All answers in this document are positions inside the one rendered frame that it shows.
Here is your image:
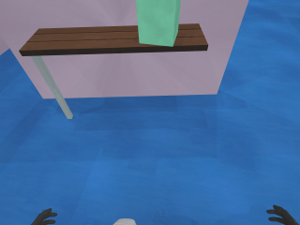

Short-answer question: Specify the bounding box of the table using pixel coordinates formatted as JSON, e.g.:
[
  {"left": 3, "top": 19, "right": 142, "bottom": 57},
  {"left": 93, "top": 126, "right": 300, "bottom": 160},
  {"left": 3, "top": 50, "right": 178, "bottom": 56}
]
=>
[{"left": 19, "top": 23, "right": 208, "bottom": 119}]

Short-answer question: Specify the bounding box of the right robot hand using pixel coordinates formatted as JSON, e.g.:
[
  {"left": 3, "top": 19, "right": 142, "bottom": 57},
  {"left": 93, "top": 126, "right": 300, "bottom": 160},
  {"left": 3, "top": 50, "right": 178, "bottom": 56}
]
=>
[{"left": 266, "top": 205, "right": 299, "bottom": 225}]

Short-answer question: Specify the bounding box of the left robot hand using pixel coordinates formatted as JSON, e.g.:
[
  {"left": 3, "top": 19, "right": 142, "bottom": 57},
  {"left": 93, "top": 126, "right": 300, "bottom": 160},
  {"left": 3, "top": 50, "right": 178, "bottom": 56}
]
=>
[{"left": 31, "top": 208, "right": 57, "bottom": 225}]

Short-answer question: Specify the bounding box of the carton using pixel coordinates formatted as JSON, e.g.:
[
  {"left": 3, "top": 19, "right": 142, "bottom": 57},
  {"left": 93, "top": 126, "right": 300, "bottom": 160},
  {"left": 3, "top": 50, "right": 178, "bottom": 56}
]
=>
[{"left": 136, "top": 0, "right": 181, "bottom": 47}]

